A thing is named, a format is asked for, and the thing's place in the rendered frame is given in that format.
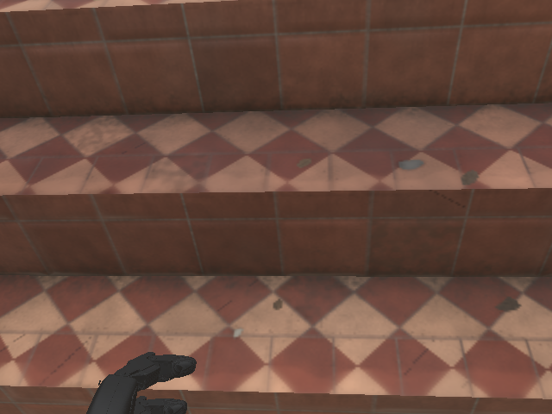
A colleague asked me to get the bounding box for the left robot hand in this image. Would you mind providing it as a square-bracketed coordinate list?
[86, 352, 197, 414]

